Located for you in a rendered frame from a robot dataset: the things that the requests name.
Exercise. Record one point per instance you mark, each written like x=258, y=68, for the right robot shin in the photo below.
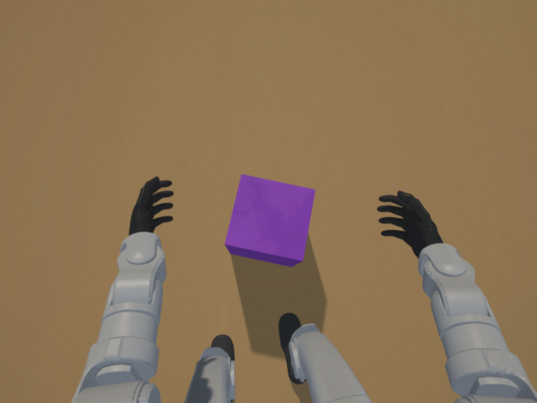
x=304, y=329

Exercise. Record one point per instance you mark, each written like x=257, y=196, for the right robot forearm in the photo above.
x=478, y=359

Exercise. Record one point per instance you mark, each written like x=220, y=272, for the left robot hand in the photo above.
x=144, y=211

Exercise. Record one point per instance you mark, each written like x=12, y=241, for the robot left upper arm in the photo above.
x=140, y=391

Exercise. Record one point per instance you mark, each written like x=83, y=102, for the left robot forearm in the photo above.
x=126, y=346

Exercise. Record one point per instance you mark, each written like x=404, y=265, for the right robot thigh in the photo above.
x=329, y=377

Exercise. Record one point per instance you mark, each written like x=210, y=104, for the right robot hand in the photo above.
x=419, y=230

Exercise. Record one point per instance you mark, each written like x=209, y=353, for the carton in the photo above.
x=270, y=221

